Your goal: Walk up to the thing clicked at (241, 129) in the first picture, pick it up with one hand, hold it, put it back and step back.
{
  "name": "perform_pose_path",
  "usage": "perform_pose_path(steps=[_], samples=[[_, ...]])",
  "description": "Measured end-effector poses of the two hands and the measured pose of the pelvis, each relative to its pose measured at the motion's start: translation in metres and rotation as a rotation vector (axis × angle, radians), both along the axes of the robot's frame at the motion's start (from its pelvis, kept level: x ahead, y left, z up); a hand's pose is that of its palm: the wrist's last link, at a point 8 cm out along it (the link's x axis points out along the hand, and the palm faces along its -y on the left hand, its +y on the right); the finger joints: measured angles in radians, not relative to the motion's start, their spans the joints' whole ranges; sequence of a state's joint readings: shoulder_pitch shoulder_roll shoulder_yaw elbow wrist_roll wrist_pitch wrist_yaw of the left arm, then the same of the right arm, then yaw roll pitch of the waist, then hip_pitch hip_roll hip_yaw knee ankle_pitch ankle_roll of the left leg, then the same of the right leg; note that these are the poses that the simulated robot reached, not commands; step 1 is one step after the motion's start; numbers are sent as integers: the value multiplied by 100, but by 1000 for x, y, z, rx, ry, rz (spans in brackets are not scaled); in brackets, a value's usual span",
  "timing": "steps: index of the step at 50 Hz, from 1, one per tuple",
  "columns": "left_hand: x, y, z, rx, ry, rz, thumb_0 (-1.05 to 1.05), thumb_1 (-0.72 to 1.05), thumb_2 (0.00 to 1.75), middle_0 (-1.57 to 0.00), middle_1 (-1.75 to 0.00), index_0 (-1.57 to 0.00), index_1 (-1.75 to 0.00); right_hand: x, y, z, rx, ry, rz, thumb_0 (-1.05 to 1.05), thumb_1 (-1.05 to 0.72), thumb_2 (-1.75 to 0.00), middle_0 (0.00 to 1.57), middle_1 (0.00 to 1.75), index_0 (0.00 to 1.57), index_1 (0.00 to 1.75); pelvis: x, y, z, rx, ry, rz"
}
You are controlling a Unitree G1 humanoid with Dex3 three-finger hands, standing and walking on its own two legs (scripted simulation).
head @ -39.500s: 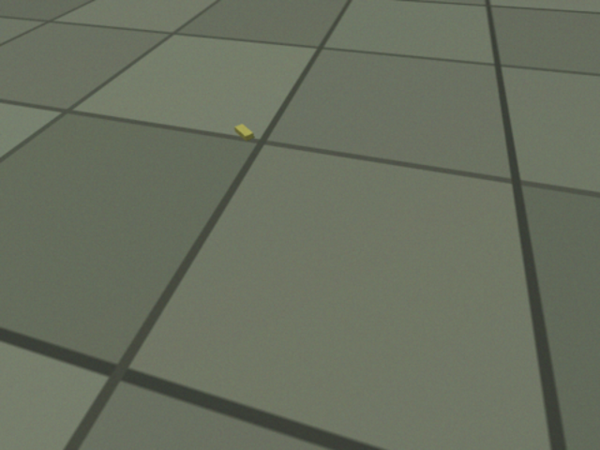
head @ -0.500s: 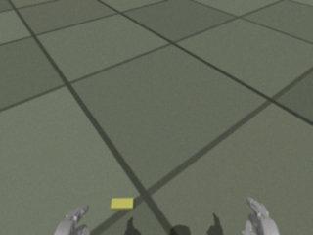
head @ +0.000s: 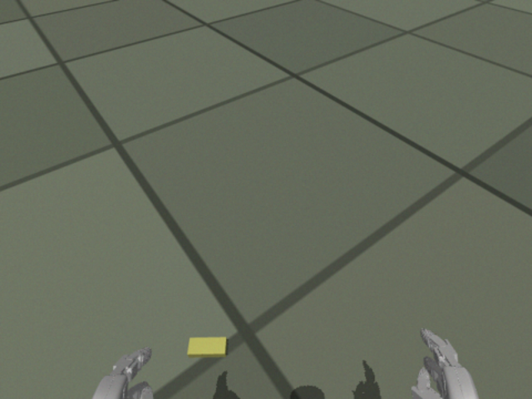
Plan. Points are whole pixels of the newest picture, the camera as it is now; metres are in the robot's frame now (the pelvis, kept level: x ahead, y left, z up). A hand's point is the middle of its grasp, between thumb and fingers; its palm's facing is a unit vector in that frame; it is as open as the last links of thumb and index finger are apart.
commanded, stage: home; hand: left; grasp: from above
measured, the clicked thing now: (207, 347) +0.46 +0.23 -0.70
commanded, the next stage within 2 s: stand in 0.84 s
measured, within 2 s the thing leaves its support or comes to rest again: neither
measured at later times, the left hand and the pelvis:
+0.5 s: hand out of the picture +0.17 +0.18 -0.05, palm faces +0.02 -0.98 -0.21, open 7.4 cm; pelvis +0.00 +0.01 +0.00, yaw +0 degrees
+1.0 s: hand out of the picture +0.17 +0.19 -0.06, palm faces -0.01 -0.96 -0.28, open 7.4 cm; pelvis +0.00 +0.00 +0.01, yaw -1 degrees
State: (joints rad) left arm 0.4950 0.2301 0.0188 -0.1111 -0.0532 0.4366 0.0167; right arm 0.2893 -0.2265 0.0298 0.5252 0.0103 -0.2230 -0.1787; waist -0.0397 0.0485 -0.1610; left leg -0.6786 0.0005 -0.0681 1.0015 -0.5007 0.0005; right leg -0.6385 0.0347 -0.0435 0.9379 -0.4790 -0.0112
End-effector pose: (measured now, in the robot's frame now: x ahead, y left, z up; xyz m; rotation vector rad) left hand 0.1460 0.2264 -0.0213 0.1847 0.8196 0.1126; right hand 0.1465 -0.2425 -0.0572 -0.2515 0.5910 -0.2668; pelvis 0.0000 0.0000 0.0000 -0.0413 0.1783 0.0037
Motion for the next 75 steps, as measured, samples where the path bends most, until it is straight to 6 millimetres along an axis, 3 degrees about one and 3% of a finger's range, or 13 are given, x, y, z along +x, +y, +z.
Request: perform_pose_path(steps=[47, 51, 55, 62, 69, 75], samples=[[8, 6, 1, 7, -3, -7, 2, 90, 90, -20, -30, -20, -30, 4, 5, -3, 7, 22, -4, 1, -90, -90, 21, 30, 21, 30, 7, 5, -1, -2, 13, -3], [12, 17, -17, 95, -19, -41, 1, 90, 90, -20, -30, -21, -30, -3, 0, -18, -32, 233, 116, 1, -90, -90, 21, 30, 20, 30, -1, 4, 10, 27, -75, -15], [-1, 31, -28, 125, 52, -25, 1, 90, 90, -20, -30, -21, -30, -19, -10, -20, -4, 363, 117, 1, -90, -90, 21, 30, 21, 30, -5, 3, 22, 45, -122, -19], [-42, 50, -38, 141, 197, 35, 1, 90, 90, -20, -30, -20, -30, -52, -25, -16, 24, 466, 37, 1, -90, -90, 21, 30, 21, 30, -6, 4, 37, 47, -173, -19], [-80, 53, -42, 123, 320, 83, 1, 90, 90, -20, -30, -20, -30, -78, -26, -15, 47, 557, -4, 1, -91, -90, 21, 30, 20, 30, -5, 5, 50, 45, -209, -14], [-102, 51, -43, 110, 389, 107, 1, 90, 90, -20, -30, -20, -30, -91, -23, -15, 69, 605, -23, 1, -91, -90, 21, 30, 20, 30, -7, 5, 57, 44, -233, -9]])
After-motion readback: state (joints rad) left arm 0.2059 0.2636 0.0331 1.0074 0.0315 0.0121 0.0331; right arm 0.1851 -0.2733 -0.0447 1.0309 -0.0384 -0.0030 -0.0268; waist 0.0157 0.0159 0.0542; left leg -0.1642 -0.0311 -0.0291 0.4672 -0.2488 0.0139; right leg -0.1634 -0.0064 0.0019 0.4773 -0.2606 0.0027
